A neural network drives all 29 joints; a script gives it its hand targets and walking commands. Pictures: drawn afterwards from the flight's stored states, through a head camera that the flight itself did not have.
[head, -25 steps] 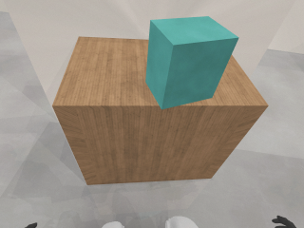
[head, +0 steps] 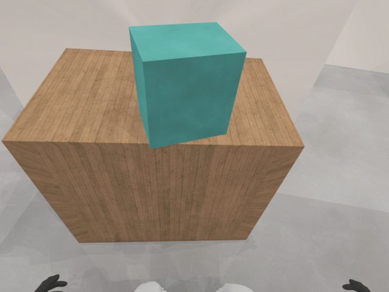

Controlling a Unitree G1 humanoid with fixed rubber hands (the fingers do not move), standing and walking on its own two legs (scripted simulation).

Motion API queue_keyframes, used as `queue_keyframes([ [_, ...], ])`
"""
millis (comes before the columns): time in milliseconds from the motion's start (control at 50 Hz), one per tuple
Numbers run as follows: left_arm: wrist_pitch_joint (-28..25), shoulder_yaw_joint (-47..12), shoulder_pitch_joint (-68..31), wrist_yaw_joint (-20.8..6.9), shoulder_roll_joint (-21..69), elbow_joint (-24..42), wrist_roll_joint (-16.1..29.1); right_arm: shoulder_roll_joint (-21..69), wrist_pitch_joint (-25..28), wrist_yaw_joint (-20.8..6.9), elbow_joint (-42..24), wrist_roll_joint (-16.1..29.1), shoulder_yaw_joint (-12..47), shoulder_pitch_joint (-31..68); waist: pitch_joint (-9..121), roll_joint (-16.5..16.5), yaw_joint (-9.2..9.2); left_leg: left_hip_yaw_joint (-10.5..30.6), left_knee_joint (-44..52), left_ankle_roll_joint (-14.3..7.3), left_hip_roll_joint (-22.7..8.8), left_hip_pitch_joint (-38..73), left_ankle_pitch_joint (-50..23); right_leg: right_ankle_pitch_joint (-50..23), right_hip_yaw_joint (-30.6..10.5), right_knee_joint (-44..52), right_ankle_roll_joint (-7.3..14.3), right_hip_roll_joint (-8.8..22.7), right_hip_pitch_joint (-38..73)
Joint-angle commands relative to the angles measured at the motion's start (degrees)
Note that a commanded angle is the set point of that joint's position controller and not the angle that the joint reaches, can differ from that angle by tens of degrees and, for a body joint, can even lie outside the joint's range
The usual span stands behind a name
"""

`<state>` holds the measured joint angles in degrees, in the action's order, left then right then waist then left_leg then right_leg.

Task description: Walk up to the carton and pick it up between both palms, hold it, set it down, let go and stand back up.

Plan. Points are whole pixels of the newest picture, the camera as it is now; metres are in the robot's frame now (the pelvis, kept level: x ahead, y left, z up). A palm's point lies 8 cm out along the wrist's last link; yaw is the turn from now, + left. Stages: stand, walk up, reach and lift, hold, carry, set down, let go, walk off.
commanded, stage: walk up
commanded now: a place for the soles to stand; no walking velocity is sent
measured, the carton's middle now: (183, 86) +0.59 +0.06 +0.12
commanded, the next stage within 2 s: none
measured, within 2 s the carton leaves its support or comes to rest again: neither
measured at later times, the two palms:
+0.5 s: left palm out of the picture +0.11 +0.21 -0.05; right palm out of the picture +0.13 -0.43 -0.05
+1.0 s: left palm out of the picture +0.12 +0.23 -0.05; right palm out of the picture +0.18 -0.40 -0.05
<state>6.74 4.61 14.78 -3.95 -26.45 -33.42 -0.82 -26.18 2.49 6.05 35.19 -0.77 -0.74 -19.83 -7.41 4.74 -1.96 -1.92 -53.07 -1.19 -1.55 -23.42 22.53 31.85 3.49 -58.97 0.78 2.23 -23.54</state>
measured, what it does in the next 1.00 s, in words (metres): steps to the right: right foot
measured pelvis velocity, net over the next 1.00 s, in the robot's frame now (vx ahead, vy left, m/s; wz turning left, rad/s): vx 0.05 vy -0.10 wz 0.12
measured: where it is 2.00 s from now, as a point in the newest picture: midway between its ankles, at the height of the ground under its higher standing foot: outside the picture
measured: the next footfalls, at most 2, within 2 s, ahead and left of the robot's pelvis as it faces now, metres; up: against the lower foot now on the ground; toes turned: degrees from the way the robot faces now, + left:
right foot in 0.14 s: +0.10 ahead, -0.21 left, +0.00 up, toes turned -2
left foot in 1.80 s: +0.22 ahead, +0.17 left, +0.00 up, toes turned +4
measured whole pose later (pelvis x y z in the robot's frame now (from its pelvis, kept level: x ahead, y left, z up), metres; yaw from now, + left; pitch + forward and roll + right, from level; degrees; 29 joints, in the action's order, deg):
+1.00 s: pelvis +0.05 -0.10 +0.05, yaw +7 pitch -4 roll +0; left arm 1.0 3.5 7.1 -1.8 -23.0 -53.6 0.3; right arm -23.4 0.9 1.3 53.6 0.6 -1.7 -9.7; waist -4.9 0.0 -0.7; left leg 6.6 -31.5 2.6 -0.7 -10.4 17.4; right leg 17.6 8.3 -31.1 0.2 3.3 -9.4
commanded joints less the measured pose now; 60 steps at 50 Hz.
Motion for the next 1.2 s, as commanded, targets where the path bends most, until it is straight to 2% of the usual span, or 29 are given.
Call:
queue_keyframes([
  [0,-2.71,5.23,-5.47,-0.4,-12.31,7.36,-0.03,-20.21,2.63,1.24,-5.88,-0.7,-8.22,0.47,-0.38,-14.56,3.46,34.75,28.99,-16.02,-21.15,7.67,6.22,-0.2,-10.47,-7.05,-0.55,5.7,-14.97],
  [40,-3.4,5.62,-3.93,-0.6,-12.16,4.76,-0.63,-18.49,2.48,0.09,-4.54,-0.28,-8.4,0.68,5.61,-15.43,4.39,27.72,24.57,-13.7,-17.81,8.75,-3.09,-0.88,-9.13,-1.56,-0.31,4.44,-8.03],
  [60,-4.08,4.84,-1.55,-0.08,-11.54,3.63,-0.02,-17.58,1.99,-0.06,-5.33,0.46,-7.41,3.57,7.21,-15.04,2.76,22.04,21.72,-11.61,-15.83,6.61,-10.92,-3.03,-7.48,2.58,-0.04,3.19,-2.21],
  [100,-4.39,4.63,2.04,0.16,-9.2,1.14,0.77,-16.33,0.74,-1.33,-5.19,0.16,-6.9,8.89,6.48,-17.66,-0.63,13.97,17.75,-6.64,-10.35,-2.55,-7.95,-10.17,-2.52,19.57,2.22,1.47,9.92],
  [120,-4.7,5.17,3.75,0.27,-12.94,-0.89,0.13,-12.65,0.1,-1.75,-5.18,0.97,-5.47,10.18,4.55,-11.16,-2.57,7.86,7.14,-2.69,-6.68,-10.52,-4.02,-14.1,-9.66,29.75,1.92,4.17,18.21],
  [140,-5.28,5.44,2.93,0.71,-15.06,-0.11,-0.36,-9.24,-0.19,-2.51,-4.86,1.25,-4.78,7.24,5.63,-0.42,-0.86,1.65,-1.27,0.3,-1.81,-12.9,2.67,-7.14,-21.22,35.74,5.71,11.03,16.9],
  [160,-5.48,5.09,-2.85,1.06,-16.05,1.98,-0.27,-12.85,-1.01,-1.62,-4.49,2.73,-5.96,6.16,5.48,3.8,-0.22,3.98,-4.49,1.46,0.21,-5.89,10.93,-1.11,-30.64,40.4,12.22,17.18,4.31],
  [180,-6.05,5.23,-5.24,1.16,-16.91,2.59,0.09,-15.4,-1.49,-1.21,-3.52,2.82,-6.81,4.99,2.79,4.19,0.22,9.11,-7.32,0.95,1.15,-3.45,14.68,5.46,-32.95,41.48,13.36,18.2,-0.78],
  [200,-6.17,4.03,-6.17,1.78,-14.91,2.36,-0.01,-14.98,-1.33,-1.67,-2.36,3.29,-6.18,5.51,1.94,4.46,1.18,7.92,-6.67,0.3,0.14,-2.35,11.29,-0.46,-28.01,40.17,13.39,16.82,1.64],
  [240,-6.34,3.68,-5.66,2.69,-15.32,0.98,0.39,-14.25,-1.04,-2.29,-0.09,3.56,-6.34,1.78,3.47,4.92,1.19,9.51,-2.07,0.13,-0.56,-2.02,8.78,-11.33,-22.09,36.15,10.59,15.86,6.72],
  [260,-6.17,3.36,-6.14,3.07,-14.56,-0.2,0.29,-13.06,-0.88,-2.57,1.26,2.48,-6.36,1.83,2.52,4.57,3.1,7.13,2.37,-0.38,-0.65,1.96,6.65,-12.53,-22.25,34.92,9.9,15.46,2.52],
  [300,-6.12,2.5,-7.21,2.59,-13.75,-0.28,0.31,-12.18,-0.45,-2.88,3.06,1.71,-6.28,1.67,5.09,6.08,3.13,2.36,15.37,-0.77,0.2,9.53,0.49,-11.52,-12.64,32.38,6.83,12.25,3.82],
  [320,-6.35,1.86,-7.36,2.36,-11.48,-1.13,0.18,-11.97,-0.33,-3.16,3.76,1.42,-6.18,1.84,4.72,4.22,4.29,5.7,24.06,-1.24,-0.81,12.58,-3.71,-15.27,-10.93,29.57,4.96,11.91,2.03],
  [340,-6.89,1.09,-6.37,1.91,-10.01,-0.54,0.91,-14.74,0.14,-3.18,3.78,0.92,-7.08,2.77,7.03,-2.68,3.04,13.42,23.2,-2.66,-4.23,14.31,-7.96,-16.78,-7.67,26.4,2.82,8.27,2.1],
  [360,-6.62,2.03,-6.24,2.21,-11.71,-1.25,1.96,-16.18,0.11,-3.82,3.6,1.32,-7.3,7.36,4.88,-5.15,1.37,17.87,23.01,-4.54,-6.02,5.84,-1.7,-7.13,-4.47,27.81,1.74,4.29,6.41],
  [420,-7.38,2.8,-7.4,2.62,-14.27,-4.22,0.91,-10.83,-0.39,-4.44,5.52,1.48,-6.11,6.12,6.52,2.67,2.38,4.29,16.35,-0.81,0.2,7.06,-2.44,-5.64,-12.39,37.16,4.51,12.31,10.25],
  [460,-7.2,2.38,-6.9,2.5,-12.79,-4.55,1.07,-11.6,-0.54,-4.04,6.46,1.82,-5.98,6.45,5.32,-0.01,1.09,5.67,17.56,-0.39,0.31,7.85,-3.66,-11.68,-12.95,36.76,5.75,14.08,9.53],
  [520,-7.11,2.13,-8.56,2.18,-11.84,-5.75,1.29,-11.95,-0.25,-4.43,7.99,1.45,-6.41,7.75,3.77,-2.08,1.2,7.0,22.16,-0.94,-1.17,8.96,-3.57,-1.47,-9.05,38.46,3.05,11.61,8.27],
  [560,-7.35,2.16,-9.58,2.08,-12.09,-6.97,0.9,-11.26,0.32,-4.31,8.53,1.41,-5.96,7.73,5.29,0.38,2.35,8.53,23.79,-0.94,-2.88,10.89,-12.66,-8.22,-5.72,37.22,3.6,9.36,9.77],
  [600,-7.15,2.35,-11.33,2.08,-12.14,-8.06,0.94,-12.61,0.27,-4.45,10.26,1.48,-6.27,8.54,2.72,1.27,1.37,6.21,21.69,-0.41,-0.76,8.29,-8.76,-2.46,-6.16,38.52,3.8,9.66,10.62],
  [640,-7.1,2.12,-10.61,1.88,-11.54,-9.19,1.11,-10.37,0.04,-4.47,11.39,1.63,-5.56,7.68,6.39,-2.96,2.74,7.75,24.67,-0.5,-2.36,13.59,-14.56,-8.68,-6.48,36.85,3.89,10.05,9.65],
  [680,-7.5,2.29,-11.19,1.8,-9.98,-10.01,1.41,-11.18,-0.01,-4.65,11.05,1.26,-5.59,10.86,2.8,-3.29,0.61,11.21,26.58,-1.59,-3.42,6.77,-13.55,-8.83,-3.5,35.93,3.21,7.12,12.84],
  [800,-7.41,1.77,-8.64,2.64,-8.33,-13.38,1.51,-10.64,0.34,-4.32,13.03,0.94,-4.85,10.37,8.8,-6.07,0.79,12.58,26.64,-1.89,-5.11,10.45,-27.44,-27.99,-1.49,31.87,2.76,6.97,19.48],
  [880,-7.27,2.04,-10.78,2.82,-9.84,-14.9,1.36,-11.59,-0.09,-4.05,14.87,1.47,-4.63,9.15,8.18,-3.18,1.79,10.09,25.47,-1.03,-4.42,10.49,-28.67,-29.66,-1.02,33.01,3.26,7.45,19.96],
  [920,-6.91,2.09,-8.9,2.71,-9.2,-15.85,1.15,-10.31,-0.77,-3.83,15.03,1.1,-4.22,10.31,7.68,-8.05,1.24,8.31,24.59,-1.15,-3.53,8.77,-24.67,-25.16,-1.04,33.63,3.66,7.41,19.33],
  [940,-6.89,1.99,-9.48,2.58,-9.79,-16.65,0.62,-10.07,-0.73,-4.08,14.83,1.62,-4.3,10.17,9.29,-4.36,1.32,11.12,26.82,-1.58,-4.21,9.44,-22.4,-21.87,-0.23,32.53,2.91,6.19,19.75],
  [1060,-7.27,2.16,-8.35,2.79,-10.14,-18.21,0.72,-10.03,-0.89,-3.75,15.86,0.77,-4.59,13.71,7.67,-8.62,0.12,12.25,25.89,-1.66,-3.88,8.23,-24.79,-25.21,-0.66,33.88,3.19,6.83,18.41],
  [1100,-7.43,2.09,-9.93,2.7,-10.7,-18.7,0.73,-9.1,-1.28,-3.92,15.22,1.4,-4.13,12.97,9.56,-1.18,1.29,8.61,22.63,-0.57,-2.12,10.42,-22.26,-24.39,-0.91,35.6,4.1,8.23,19.12],
  [1180,-6.98,2.09,-11.94,2.9,-9.32,-19.36,0.81,-8.46,-2.26,-3.81,18.95,1.68,-4.14,9.86,5.21,-2.68,3.24,6.08,24.56,-1.13,-2.56,12.61,-21.01,-22.13,-2.42,39.21,4.62,11.2,17.24],
])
